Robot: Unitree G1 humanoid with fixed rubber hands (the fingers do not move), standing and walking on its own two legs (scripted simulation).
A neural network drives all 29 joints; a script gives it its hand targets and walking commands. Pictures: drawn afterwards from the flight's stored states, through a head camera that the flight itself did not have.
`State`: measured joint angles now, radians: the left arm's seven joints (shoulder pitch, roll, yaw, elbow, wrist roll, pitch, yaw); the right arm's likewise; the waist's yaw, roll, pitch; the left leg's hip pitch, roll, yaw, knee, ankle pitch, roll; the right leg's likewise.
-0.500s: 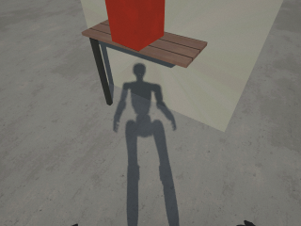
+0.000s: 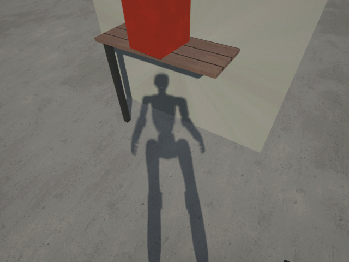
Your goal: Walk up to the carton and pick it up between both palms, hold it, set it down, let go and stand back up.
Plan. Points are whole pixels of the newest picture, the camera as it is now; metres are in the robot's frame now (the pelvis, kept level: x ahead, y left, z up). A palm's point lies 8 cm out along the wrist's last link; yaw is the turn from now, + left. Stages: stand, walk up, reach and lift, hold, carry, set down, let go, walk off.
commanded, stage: stand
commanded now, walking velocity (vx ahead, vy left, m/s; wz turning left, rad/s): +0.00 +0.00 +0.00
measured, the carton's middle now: (158, 15) +1.23 +0.11 +0.09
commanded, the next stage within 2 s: walk up in 1.28 s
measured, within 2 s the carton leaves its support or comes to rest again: neither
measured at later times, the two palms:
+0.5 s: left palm out of the picture +0.10 +0.26 -0.10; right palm out of the picture +0.10 -0.25 -0.10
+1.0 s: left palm out of the picture +0.10 +0.26 -0.10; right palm out of the picture +0.10 -0.25 -0.11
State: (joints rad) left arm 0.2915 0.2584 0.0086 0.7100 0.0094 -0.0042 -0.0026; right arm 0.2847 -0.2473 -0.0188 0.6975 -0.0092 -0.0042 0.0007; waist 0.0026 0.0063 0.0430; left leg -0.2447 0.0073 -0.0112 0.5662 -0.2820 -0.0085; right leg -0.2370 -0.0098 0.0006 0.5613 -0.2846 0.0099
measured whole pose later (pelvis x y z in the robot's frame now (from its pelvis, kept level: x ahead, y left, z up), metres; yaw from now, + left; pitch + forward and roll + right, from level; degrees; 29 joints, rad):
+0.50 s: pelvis +0.01 +0.00 +0.00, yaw +0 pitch -2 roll +0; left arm 0.29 0.26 0.01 0.72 0.01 0.00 0.00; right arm 0.28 -0.25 -0.02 0.71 -0.01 0.00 0.00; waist 0.00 0.01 0.05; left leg -0.24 0.01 -0.01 0.56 -0.29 -0.01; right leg -0.23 -0.01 0.01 0.55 -0.29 0.01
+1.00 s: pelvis +0.01 +0.00 +0.00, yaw -1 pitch -2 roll +0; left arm 0.28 0.26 0.01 0.73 0.01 0.00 0.00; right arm 0.27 -0.25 -0.02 0.73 -0.01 0.00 0.00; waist 0.00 0.01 0.05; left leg -0.22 0.01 0.00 0.55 -0.29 -0.01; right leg -0.22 -0.01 0.01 0.55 -0.29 0.01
